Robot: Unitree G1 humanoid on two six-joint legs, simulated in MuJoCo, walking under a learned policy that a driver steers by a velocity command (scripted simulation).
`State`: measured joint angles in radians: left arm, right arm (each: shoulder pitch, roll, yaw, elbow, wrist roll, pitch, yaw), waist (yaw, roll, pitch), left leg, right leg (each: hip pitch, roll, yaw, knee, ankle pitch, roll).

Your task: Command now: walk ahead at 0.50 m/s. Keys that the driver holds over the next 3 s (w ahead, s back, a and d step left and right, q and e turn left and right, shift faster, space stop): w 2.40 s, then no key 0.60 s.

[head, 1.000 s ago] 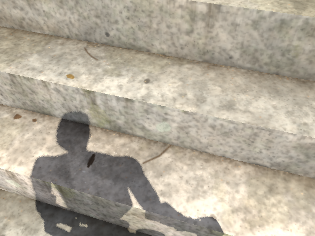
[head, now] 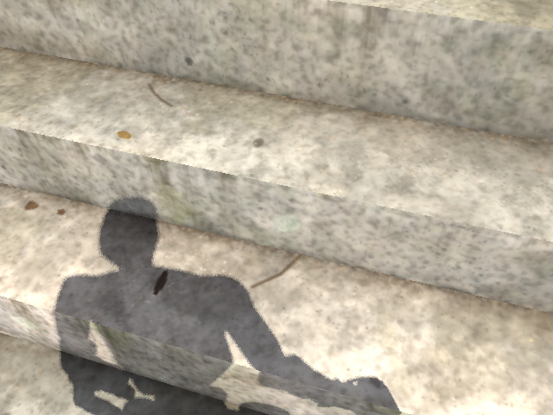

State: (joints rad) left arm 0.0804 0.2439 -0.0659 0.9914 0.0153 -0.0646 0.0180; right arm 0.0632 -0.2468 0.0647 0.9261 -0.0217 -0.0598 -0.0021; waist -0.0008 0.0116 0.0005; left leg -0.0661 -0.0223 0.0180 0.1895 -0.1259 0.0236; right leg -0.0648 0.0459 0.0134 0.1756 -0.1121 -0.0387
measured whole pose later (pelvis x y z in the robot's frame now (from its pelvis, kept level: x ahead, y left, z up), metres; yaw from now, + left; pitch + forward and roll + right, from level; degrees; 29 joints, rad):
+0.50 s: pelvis +0.00 +0.00 +0.00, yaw +0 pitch +0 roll +0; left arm 0.08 0.25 -0.07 0.99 0.02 -0.06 0.02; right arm 0.06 -0.25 0.07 0.92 -0.02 -0.06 0.00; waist 0.00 0.01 0.00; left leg -0.07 -0.02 0.02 0.19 -0.13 0.02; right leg -0.06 0.05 0.02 0.17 -0.11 -0.04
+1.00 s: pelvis +0.00 +0.00 +0.00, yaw +0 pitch +0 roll +0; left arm 0.07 0.25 -0.07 0.99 0.02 -0.06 0.02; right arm 0.06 -0.25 0.07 0.91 -0.02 -0.06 0.00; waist 0.00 0.01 0.00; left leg -0.07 -0.02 0.01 0.19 -0.13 0.02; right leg -0.07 0.05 0.02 0.17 -0.11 -0.04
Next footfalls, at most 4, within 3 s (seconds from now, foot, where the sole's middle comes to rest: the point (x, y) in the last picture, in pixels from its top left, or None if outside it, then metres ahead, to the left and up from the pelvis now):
none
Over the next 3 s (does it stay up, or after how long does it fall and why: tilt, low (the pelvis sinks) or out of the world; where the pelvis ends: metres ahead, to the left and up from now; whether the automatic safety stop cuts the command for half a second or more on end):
stays up -0.02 0.00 0.00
